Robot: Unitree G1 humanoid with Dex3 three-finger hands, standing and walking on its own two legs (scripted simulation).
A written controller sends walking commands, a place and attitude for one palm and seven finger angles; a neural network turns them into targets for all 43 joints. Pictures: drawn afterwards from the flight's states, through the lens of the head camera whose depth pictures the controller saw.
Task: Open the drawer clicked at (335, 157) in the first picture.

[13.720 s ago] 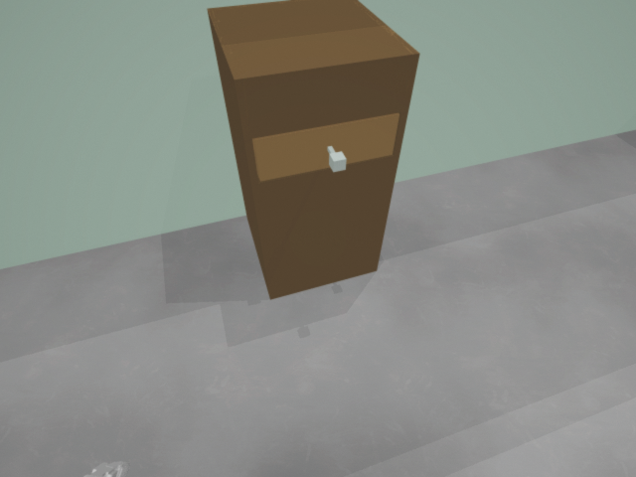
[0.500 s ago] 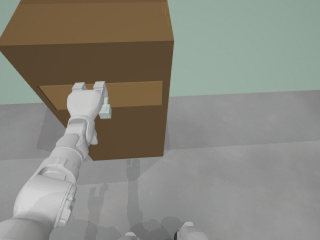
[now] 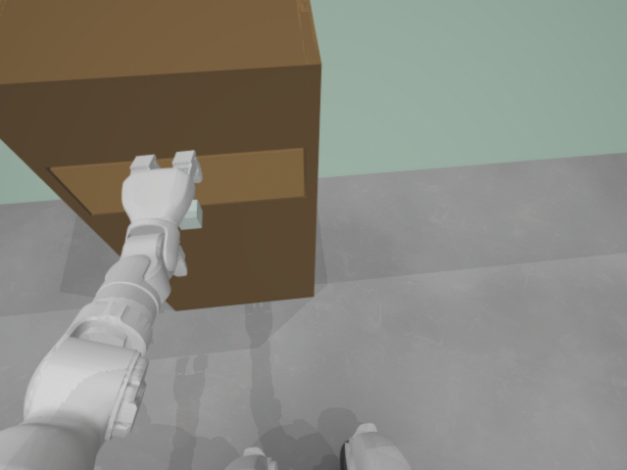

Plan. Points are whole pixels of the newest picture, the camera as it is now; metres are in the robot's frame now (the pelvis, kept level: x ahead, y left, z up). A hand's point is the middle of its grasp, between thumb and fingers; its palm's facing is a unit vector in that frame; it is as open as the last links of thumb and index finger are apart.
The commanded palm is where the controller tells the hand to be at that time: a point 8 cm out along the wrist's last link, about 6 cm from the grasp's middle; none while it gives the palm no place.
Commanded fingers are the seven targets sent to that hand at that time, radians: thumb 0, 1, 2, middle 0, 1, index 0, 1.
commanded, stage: move the hooked fingers above the handle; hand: left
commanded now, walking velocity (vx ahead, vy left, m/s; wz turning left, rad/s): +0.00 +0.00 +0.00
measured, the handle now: (189, 204) +0.53 +0.18 -0.08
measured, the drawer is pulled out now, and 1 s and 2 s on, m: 0.00 0.00 0.00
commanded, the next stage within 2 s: lower the fingers behind the handle in 0.48 s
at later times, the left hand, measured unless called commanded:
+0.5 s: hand (178, 213) +0.47 +0.17 -0.02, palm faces -0.06 -0.02 -1.00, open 13.9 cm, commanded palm +0.46 +0.18 +0.04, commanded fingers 0.00 -0.50 0.30 -0.30 -1.20 -0.30 -1.20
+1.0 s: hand (181, 222) +0.48 +0.18 -0.05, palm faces -0.05 -0.02 -1.00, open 13.9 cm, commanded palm +0.46 +0.18 +0.01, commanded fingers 0.00 -0.50 0.30 -0.30 -1.20 -0.30 -1.20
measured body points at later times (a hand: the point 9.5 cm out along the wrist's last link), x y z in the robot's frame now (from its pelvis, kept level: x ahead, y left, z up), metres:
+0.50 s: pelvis +0.00 -0.01 +0.00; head +0.11 -0.02 +0.43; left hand +0.47 +0.17 +0.04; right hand +0.04 -0.27 -0.14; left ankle -0.03 +0.10 -0.68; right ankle +0.02 -0.12 -0.68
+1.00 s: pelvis +0.00 +0.00 -0.02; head +0.13 +0.00 +0.41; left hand +0.47 +0.17 +0.01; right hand +0.00 -0.27 -0.15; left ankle -0.03 +0.10 -0.68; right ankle +0.02 -0.12 -0.68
